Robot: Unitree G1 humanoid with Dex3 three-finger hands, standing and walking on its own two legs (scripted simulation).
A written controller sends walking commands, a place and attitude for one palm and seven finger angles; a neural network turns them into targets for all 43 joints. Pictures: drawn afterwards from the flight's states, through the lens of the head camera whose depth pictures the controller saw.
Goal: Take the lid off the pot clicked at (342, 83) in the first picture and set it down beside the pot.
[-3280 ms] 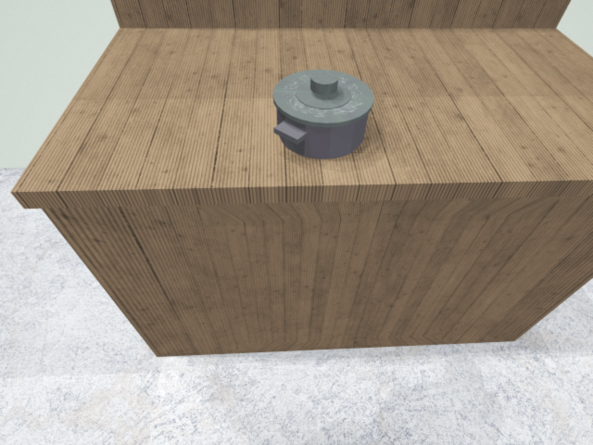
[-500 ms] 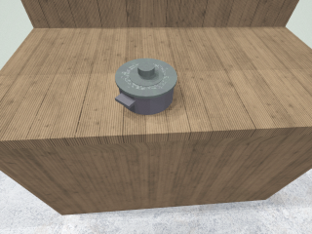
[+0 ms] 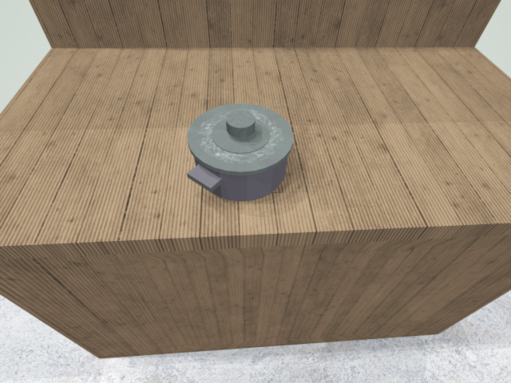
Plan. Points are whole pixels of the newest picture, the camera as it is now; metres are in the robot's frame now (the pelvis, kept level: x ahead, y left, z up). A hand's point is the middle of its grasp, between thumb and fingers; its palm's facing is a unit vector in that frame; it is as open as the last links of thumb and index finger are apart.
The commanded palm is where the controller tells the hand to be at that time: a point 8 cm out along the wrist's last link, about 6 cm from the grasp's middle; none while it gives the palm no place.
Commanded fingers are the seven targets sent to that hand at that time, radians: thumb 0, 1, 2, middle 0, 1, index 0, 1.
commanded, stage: come to a stop and stand still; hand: left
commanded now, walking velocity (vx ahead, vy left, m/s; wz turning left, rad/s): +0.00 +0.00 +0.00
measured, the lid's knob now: (240, 123) +0.48 +0.06 +0.16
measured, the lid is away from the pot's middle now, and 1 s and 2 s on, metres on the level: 0.00 0.00 0.00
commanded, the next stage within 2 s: look again from close up in 0.76 s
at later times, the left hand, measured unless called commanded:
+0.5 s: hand out of the picture +0.03 +0.15 -0.18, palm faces +0.04 -0.98 -0.19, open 7.3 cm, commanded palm none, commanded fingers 0.00 0.90 0.90 -0.20 -0.30 -0.20 -0.30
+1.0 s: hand out of the picture +0.02 +0.13 -0.18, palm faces +0.04 -0.98 -0.17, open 7.3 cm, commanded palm none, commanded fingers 0.00 0.90 0.90 -0.20 -0.30 -0.20 -0.30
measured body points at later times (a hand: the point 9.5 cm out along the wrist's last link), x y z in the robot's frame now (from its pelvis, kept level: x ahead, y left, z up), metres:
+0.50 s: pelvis +0.02 -0.02 +0.00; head +0.04 -0.02 +0.45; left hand +0.03 +0.20 -0.16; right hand +0.03 -0.25 -0.16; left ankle -0.03 +0.04 -0.74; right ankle -0.01 -0.16 -0.74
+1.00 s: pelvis +0.03 -0.03 +0.00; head +0.05 -0.02 +0.45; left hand +0.02 +0.18 -0.16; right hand +0.02 -0.24 -0.15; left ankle -0.03 +0.04 -0.74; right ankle -0.01 -0.16 -0.74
